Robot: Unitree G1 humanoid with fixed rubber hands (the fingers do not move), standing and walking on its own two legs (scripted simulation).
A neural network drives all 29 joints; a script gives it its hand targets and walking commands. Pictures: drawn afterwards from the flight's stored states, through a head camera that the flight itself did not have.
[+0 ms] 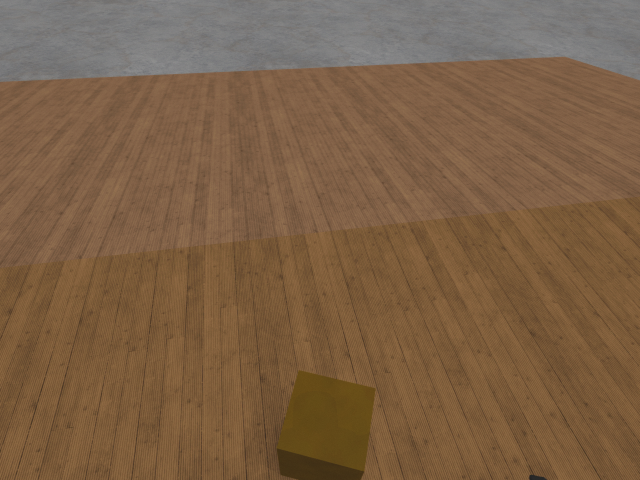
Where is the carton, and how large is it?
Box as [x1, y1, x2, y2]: [277, 370, 375, 479]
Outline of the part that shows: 299,370 277,445 277,453 281,474 297,479 360,479 364,469 375,388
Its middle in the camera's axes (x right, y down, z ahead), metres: +0.01 +0.52 +1.07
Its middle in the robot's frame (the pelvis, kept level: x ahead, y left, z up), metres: +0.41 -0.05 -0.66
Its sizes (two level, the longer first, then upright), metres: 0.210 0.200 0.250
